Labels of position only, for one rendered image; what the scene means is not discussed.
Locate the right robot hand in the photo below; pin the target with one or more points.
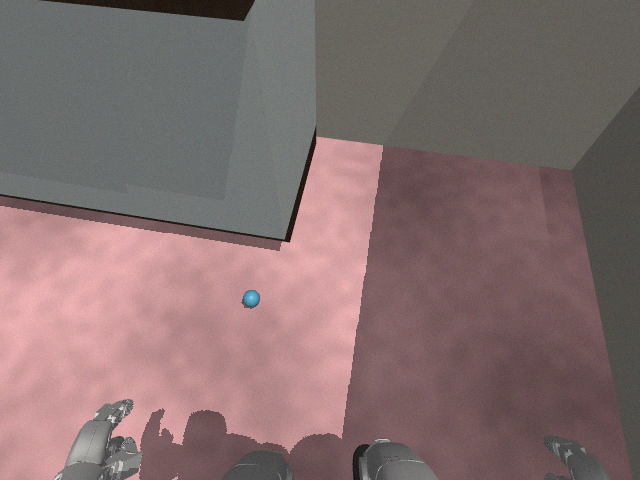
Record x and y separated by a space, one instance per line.
582 466

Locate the ball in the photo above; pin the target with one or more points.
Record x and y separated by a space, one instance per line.
251 298

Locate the left robot arm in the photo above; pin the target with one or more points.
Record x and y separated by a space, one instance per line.
81 471

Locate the left robot hand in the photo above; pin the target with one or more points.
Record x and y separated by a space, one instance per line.
118 457

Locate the right robot foot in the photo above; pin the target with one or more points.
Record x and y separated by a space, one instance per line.
358 453

